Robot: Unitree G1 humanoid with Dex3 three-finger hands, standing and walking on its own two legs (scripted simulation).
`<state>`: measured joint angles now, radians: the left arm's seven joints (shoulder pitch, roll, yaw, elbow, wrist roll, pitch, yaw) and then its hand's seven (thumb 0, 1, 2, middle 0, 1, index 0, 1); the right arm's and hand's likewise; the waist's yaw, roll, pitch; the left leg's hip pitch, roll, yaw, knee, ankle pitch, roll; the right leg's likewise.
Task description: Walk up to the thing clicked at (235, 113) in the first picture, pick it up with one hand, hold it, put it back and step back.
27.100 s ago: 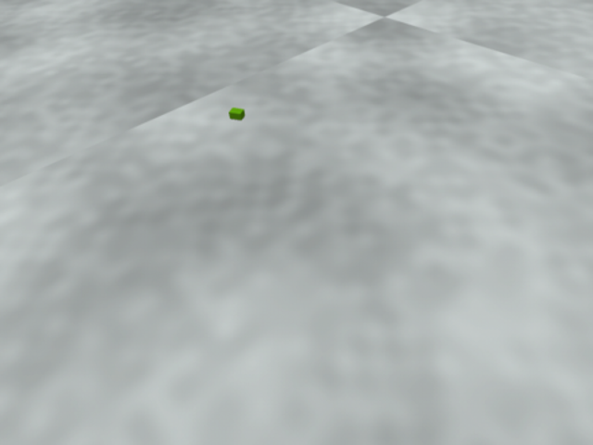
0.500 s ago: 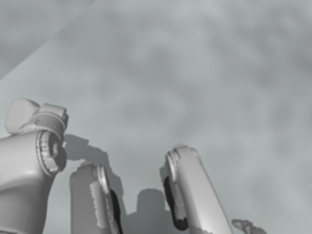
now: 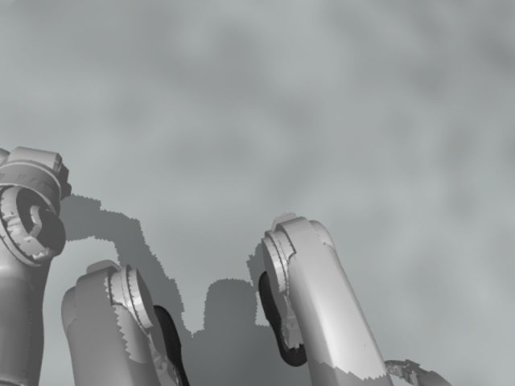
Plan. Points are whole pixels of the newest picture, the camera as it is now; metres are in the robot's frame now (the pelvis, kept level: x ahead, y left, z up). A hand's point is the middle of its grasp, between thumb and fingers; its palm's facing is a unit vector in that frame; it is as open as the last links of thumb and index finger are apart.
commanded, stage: crouch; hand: left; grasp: from above
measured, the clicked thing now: (29, 184) +0.47 +0.28 -0.18
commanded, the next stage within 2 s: lower in 0.24 s
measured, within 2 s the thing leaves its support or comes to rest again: rests again in 1.88 s
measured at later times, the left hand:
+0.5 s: hand (29, 186) +0.47 +0.28 -0.19, palm faces -0.05 -0.41 -0.91, open 10.3 cm
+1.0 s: hand (53, 190) +0.47 +0.27 -0.24, palm faces -0.07 -0.43 -0.90, open 10.4 cm
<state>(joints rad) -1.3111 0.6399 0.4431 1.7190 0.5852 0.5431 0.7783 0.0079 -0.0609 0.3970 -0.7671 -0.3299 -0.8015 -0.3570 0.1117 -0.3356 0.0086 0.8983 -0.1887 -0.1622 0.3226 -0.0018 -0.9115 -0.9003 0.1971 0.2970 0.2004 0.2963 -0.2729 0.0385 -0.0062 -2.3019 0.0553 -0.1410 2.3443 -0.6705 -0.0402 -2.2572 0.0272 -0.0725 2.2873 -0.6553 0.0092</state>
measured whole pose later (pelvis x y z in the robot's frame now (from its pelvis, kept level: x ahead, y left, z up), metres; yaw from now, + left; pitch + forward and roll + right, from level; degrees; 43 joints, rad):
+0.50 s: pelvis +0.00 +0.00 -0.02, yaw -3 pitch +32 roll -8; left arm -1.33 0.76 0.46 1.74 0.58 0.53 0.84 -0.02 -0.04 0.47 -0.71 -0.38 -0.74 -0.41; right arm 0.10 -0.35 0.07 0.90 -0.21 -0.20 0.42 0.00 -0.91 -0.90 0.20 0.30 0.20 0.30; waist -0.32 0.01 0.12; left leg -2.32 0.05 -0.20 2.42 -0.67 -0.04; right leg -2.24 0.03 -0.12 2.32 -0.64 0.02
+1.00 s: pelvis +0.00 +0.01 -0.02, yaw -5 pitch +30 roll -11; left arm -1.33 0.85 0.43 1.74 0.52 0.49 0.88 0.00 -0.05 0.41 -0.75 -0.34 -0.78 -0.37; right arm 0.08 -0.39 0.19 0.80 -0.22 -0.20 0.49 0.00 -0.92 -0.90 0.20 0.30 0.20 0.30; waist -0.38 -0.06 0.23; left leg -2.32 0.04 -0.24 2.45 -0.68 -0.04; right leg -2.22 0.04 -0.15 2.32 -0.65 0.03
